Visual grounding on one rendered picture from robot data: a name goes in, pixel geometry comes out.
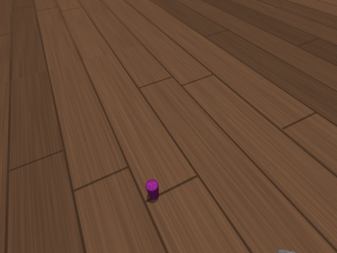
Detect cup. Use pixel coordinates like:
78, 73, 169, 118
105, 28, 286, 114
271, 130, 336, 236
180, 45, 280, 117
145, 179, 159, 200

